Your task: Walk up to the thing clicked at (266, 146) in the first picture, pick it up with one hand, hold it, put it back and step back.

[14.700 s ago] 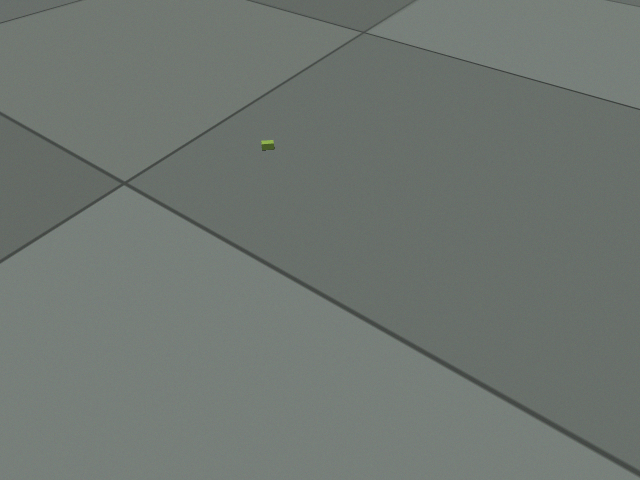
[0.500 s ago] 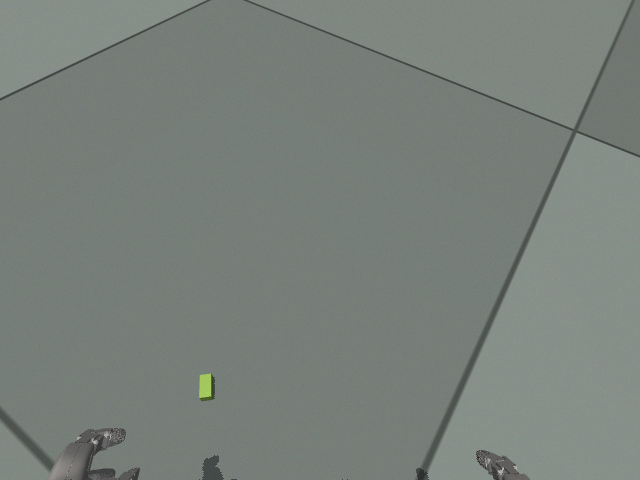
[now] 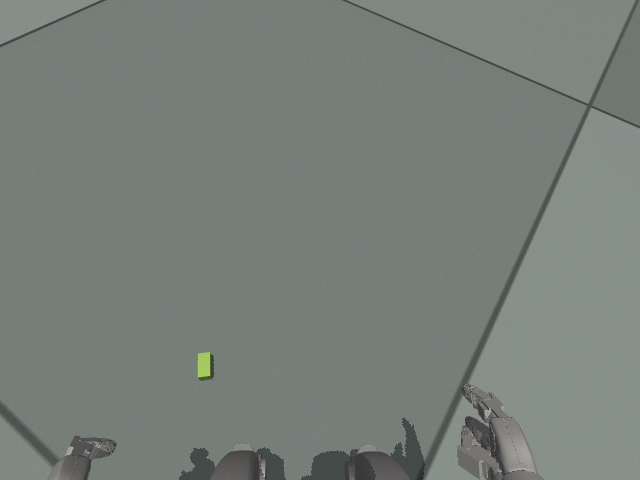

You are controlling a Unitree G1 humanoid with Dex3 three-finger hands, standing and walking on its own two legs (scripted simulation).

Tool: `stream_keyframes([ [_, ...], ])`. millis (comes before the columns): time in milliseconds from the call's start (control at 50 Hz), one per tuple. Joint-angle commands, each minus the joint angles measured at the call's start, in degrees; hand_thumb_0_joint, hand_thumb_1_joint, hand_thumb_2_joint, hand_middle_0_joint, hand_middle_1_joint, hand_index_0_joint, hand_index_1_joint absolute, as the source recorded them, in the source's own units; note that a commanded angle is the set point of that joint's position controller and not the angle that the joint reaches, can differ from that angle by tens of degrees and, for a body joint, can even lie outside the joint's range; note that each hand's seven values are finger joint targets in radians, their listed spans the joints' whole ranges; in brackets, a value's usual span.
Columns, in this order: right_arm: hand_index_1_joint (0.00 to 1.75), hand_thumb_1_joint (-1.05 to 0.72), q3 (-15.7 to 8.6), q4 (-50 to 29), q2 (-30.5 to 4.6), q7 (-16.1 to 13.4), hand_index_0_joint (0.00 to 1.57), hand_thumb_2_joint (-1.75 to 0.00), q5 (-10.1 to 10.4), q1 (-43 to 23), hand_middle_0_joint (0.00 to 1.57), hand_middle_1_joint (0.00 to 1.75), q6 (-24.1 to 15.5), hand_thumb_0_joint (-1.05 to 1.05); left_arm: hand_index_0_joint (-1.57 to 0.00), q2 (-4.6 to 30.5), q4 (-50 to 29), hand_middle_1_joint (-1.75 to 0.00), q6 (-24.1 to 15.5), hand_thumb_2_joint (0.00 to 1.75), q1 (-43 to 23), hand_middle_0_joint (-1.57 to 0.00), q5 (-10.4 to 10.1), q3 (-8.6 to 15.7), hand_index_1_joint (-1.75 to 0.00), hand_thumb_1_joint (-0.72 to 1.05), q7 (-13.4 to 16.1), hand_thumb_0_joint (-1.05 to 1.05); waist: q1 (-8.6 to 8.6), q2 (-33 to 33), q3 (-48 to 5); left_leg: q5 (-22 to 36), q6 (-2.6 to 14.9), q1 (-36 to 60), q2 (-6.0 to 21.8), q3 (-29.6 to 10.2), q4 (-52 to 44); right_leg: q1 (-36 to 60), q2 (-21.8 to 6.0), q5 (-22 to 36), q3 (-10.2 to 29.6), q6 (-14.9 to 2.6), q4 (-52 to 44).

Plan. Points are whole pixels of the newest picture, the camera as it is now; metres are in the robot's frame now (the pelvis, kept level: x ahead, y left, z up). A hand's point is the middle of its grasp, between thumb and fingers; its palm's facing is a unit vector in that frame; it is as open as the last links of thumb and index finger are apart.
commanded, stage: rise first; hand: left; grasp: from above
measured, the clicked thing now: (205, 366) +0.44 +0.26 -0.68
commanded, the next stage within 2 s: none
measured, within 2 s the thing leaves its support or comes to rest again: neither
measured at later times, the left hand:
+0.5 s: hand (132, 452) +0.20 +0.28 -0.29, palm faces -0.39 -0.57 -0.72, open 13.8 cm
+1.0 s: hand (157, 396) +0.32 +0.30 -0.44, palm faces -0.46 -0.14 -0.87, open 13.4 cm
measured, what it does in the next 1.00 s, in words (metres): lowers itself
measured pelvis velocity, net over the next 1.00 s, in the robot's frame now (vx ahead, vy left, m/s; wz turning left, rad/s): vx -0.09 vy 0.00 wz -0.09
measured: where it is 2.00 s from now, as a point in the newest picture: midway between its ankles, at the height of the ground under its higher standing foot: outside the picture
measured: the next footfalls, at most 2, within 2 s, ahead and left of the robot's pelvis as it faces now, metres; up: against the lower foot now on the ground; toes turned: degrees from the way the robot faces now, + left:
none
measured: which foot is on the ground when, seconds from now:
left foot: down 0.00-1.00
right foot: down 0.00-1.00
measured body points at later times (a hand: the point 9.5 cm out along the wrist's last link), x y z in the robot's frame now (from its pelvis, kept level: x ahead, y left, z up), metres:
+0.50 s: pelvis -0.04 -0.01 -0.14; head +0.12 +0.01 +0.27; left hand +0.22 +0.31 -0.24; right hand +0.15 -0.28 -0.25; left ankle +0.01 +0.11 -0.66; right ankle +0.00 -0.13 -0.66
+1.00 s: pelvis -0.09 +0.00 -0.30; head +0.13 +0.03 +0.09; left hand +0.34 +0.31 -0.39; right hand -0.01 -0.29 -0.42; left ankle +0.01 +0.11 -0.66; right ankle +0.00 -0.13 -0.66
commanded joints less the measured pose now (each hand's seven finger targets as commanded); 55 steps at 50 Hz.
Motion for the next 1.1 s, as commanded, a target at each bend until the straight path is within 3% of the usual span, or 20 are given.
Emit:
stream_keyframes([
  [0, 0.30, -0.86, -3.52, -8.31, -9.15, -0.68, 0.20, -0.89, -0.26, 0.84, 0.20, 0.30, -3.50, 0.00, -0.05, 9.43, -10.29, -1.03, 0.07, 0.98, 2.95, -0.05, 1.63, 3.39, -1.03, -0.54, 1.40, 0.00, -0.06, 5.32, -14.18, 20.36, -0.74, 10.19, 0.47, -2.14, -7.09, 1.37, 1.15, 14.85, -1.33, -2.31, -3.29],
  [100, 0.30, -0.82, -3.29, -9.52, -8.93, -0.52, 0.20, -0.88, -0.34, 0.29, 0.20, 0.30, -4.65, 0.00, -0.05, 9.10, -12.94, -1.05, 0.05, 0.96, 4.57, -0.04, 3.02, 3.33, -1.04, -0.50, 1.95, 0.00, -0.14, 5.43, -16.51, 18.58, -0.70, 7.13, 0.36, -2.65, -3.41, -3.13, 1.28, 12.95, -1.66, -2.42, 1.04],
  [160, 0.30, -0.83, -3.13, -9.42, -8.88, -0.77, 0.20, -0.88, -0.30, -0.40, 0.20, 0.30, -5.43, 0.00, -0.05, 10.58, -11.77, -1.05, -0.90, 0.98, -0.92, -0.05, 4.57, 3.50, -1.05, -0.53, 2.46, 0.00, -1.55, 4.04, -15.06, 13.52, -0.16, 0.78, -0.37, -1.58, 0.61, -6.74, 1.20, 11.02, -1.21, -2.28, 3.24],
  [220, 0.30, -0.86, -3.19, -7.94, -9.47, -0.72, 0.20, -0.89, -0.41, -1.32, 0.20, 0.30, -6.50, 0.00, -0.06, 12.95, -6.19, -1.06, -3.60, 0.96, -6.92, -0.06, 7.72, 4.25, -1.06, -0.55, 3.03, 0.00, -1.98, 2.60, -15.48, 10.15, 0.29, -6.35, -0.71, -0.92, 6.79, -13.33, 1.15, 8.57, -0.85, -2.31, 8.65],
  [260, 0.30, -0.85, -3.50, -7.15, -10.23, -0.35, 0.20, -0.89, -0.54, -2.13, 0.20, 0.30, -7.13, 0.00, -0.07, 15.98, -4.07, -1.05, -5.98, 0.96, -9.97, -0.07, 10.08, 5.99, -1.05, -0.54, 3.47, 0.00, -0.95, 3.96, -18.11, 9.26, 0.25, -10.12, -1.06, -0.61, 10.68, -17.49, 1.00, 7.63, -0.36, -2.32, 12.74],
  [300, 0.30, -0.83, -3.85, -6.25, -10.64, 0.10, 0.20, -0.88, -0.54, -1.96, 0.20, 0.30, -7.81, 0.00, -0.08, 14.59, -2.43, -1.03, -8.26, 0.95, -12.00, -0.09, 12.11, 3.82, -1.03, -0.50, 3.37, 0.00, -1.38, 3.60, -21.51, 8.32, 0.30, -12.69, -1.31, -0.54, 13.83, -20.16, 0.98, 7.25, -0.18, -2.33, 16.07],
  [340, 0.30, -0.82, -4.19, -5.35, -11.20, 0.53, 0.20, -0.88, -0.46, -2.04, 0.20, 0.30, -8.26, 0.00, -0.12, 15.87, -3.51, -1.01, -10.65, 0.90, -15.75, -0.12, 14.16, 2.99, -1.01, -0.44, 3.35, 0.00, -0.95, 5.78, -25.99, 9.75, 0.23, -13.13, -1.24, -0.92, 16.73, -23.76, 1.10, 8.03, -0.04, -2.47, 19.63],
  [420, 0.30, -0.87, -4.63, -3.05, -12.48, 0.97, 0.20, -0.89, -0.26, -2.66, 0.20, 0.30, -8.11, 0.00, -0.15, 23.27, -0.01, -0.98, -13.99, 0.90, -21.83, -0.16, 19.43, 6.28, -0.98, -0.46, 4.73, 0.00, 0.34, 7.45, -29.44, 8.66, 0.08, -19.37, -1.27, -1.25, 22.36, -30.34, 1.29, 6.83, -0.20, -2.78, 25.74],
  [460, 0.30, -0.88, -4.72, -1.71, -12.46, 1.33, 0.20, -0.90, -0.10, -2.14, 0.20, 0.30, -7.43, 0.00, -0.16, 24.29, 5.02, -0.99, -14.81, 0.89, -23.20, -0.15, 22.16, 6.54, -0.99, -0.44, 5.67, 0.00, 0.54, 5.51, -31.13, 10.26, 0.75, -23.73, -1.51, -0.13, 26.78, -31.34, 1.59, 8.67, -0.11, -2.59, 27.81],
  [520, 0.30, -0.87, -5.01, 0.17, -13.02, 2.19, 0.20, -0.89, -0.19, -1.48, 0.20, 0.30, -6.48, 0.00, -0.15, 27.38, 7.98, -1.00, -16.19, 0.88, -30.30, -0.14, 24.84, 7.73, -0.99, -0.42, 6.32, 0.00, 1.28, 6.21, -35.45, 12.52, 0.78, -26.06, -1.45, -0.22, 31.06, -34.91, 1.62, 9.62, -0.60, -2.70, 31.83],
  [540, 0.30, -0.85, -5.35, 0.61, -13.22, 2.38, 0.20, -0.89, -0.32, -1.02, 0.20, 0.30, -6.14, 0.00, -0.15, 28.69, 9.01, -1.00, -16.68, 0.88, -32.81, -0.14, 25.88, 8.14, -0.99, -0.41, 6.41, 0.00, 1.31, 5.24, -36.00, 11.19, 0.96, -28.15, -1.44, 0.03, 32.67, -35.50, 1.67, 8.85, -0.59, -2.55, 32.31],
  [600, 0.30, -0.86, -5.66, 2.34, -13.11, 2.98, 0.20, -0.89, -0.78, 0.03, 0.20, 0.30, -5.53, 0.00, -0.17, 29.43, 12.57, -0.99, -19.07, 0.86, -41.22, -0.16, 28.52, 6.35, -0.97, -0.39, 5.80, 0.00, -0.36, 2.26, -37.41, 6.82, 1.49, -34.26, -1.30, 0.46, 37.31, -36.94, 1.85, 6.24, -0.70, -2.17, 34.39],
  [640, 0.30, -0.85, -5.81, 2.91, -13.35, 3.13, 0.20, -0.89, -1.10, 0.47, 0.20, 0.30, -5.21, 0.00, -0.17, 32.92, 14.33, -0.98, -20.93, 0.87, -46.31, -0.16, 30.95, 6.86, -0.96, -0.39, 5.62, 0.00, -0.66, 2.07, -37.21, 1.49, 1.48, -38.85, -1.28, 0.71, 39.13, -38.85, 1.98, 1.45, -0.74, -2.09, 35.63],
  [720, 0.30, -0.85, -5.87, 4.14, -14.05, 3.33, 0.20, -0.89, -1.64, 1.51, 0.20, 0.30, -3.98, 0.00, -0.15, 38.25, 16.07, -0.98, -24.22, 0.90, -52.95, -0.13, 35.35, 8.56, -0.97, -0.40, 6.71, 0.00, 0.26, 4.52, -39.91, -1.78, 1.06, -39.59, -0.95, 0.42, 41.28, -43.04, 2.17, -3.09, -1.96, -2.49, 39.08],
  [840, 0.30, -0.84, -5.36, 5.80, -14.75, 3.87, 0.20, -0.88, -2.32, 3.16, 0.20, 0.30, -1.60, 0.00, -0.15, 39.42, 21.78, -0.96, -26.31, 0.89, -59.01, -0.13, 41.09, 7.61, -0.94, -0.38, 9.28, 0.00, -1.29, 7.79, -38.42, -5.18, 1.05, -42.25, -0.93, -1.31, 43.54, -50.96, 2.53, -5.38, -4.31, -2.98, 44.26],
  [920, 0.30, -0.84, -5.07, 6.61, -14.92, 4.30, 0.20, -0.88, -2.95, 4.46, 0.20, 0.30, 0.31, 0.00, -0.15, 39.62, 24.63, -0.94, -26.65, 0.90, -63.85, -0.13, 44.64, 6.18, -0.92, -0.37, 11.50, 0.00, -2.86, 8.59, -37.74, -3.71, 1.02, -43.23, -1.07, -1.88, 45.99, -54.25, 2.62, -3.86, -5.23, -3.25, 46.97],
  [980, 0.30, -0.86, -4.47, 6.83, -14.89, 4.85, 0.20, -0.89, -3.53, 4.26, 0.20, 0.30, 1.81, 0.00, -0.15, 41.72, 27.63, -0.91, -26.63, 0.90, -64.79, -0.14, 47.17, 7.00, -0.90, -0.39, 13.62, 0.00, -2.23, 8.92, -37.21, -3.78, 1.21, -44.76, -1.26, -1.82, 47.49, -55.36, 2.61, -4.12, -5.50, -3.37, 48.58],
  [1040, 0.30, -0.87, -3.95, 7.67, -15.31, 5.20, 0.20, -0.89, -4.18, 4.65, 0.20, 0.30, 2.72, 0.00, -0.15, 40.87, 31.42, -0.91, -26.58, 0.90, -67.74, -0.14, 50.01, 5.04, -0.89, -0.39, 15.18, 0.00, -3.96, 11.58, -35.46, -3.62, 0.91, -44.67, -1.15, -2.38, 48.42, -59.08, 2.41, -3.47, -5.99, -3.58, 50.86],
  [1080, 0.30, -0.87, -3.85, 8.00, -15.37, 5.37, 0.20, -0.89, -4.61, 4.72, 0.20, 0.30, 3.14, 0.00, -0.15, 41.79, 32.33, -0.88, -26.63, 0.91, -68.93, -0.15, 51.59, 5.44, -0.88, -0.40, 16.39, 0.00, -3.81, 12.35, -35.73, -2.80, 0.85, -44.09, -1.08, -2.26, 49.16, -60.17, 2.46, -2.75, -6.12, -3.63, 51.43],
])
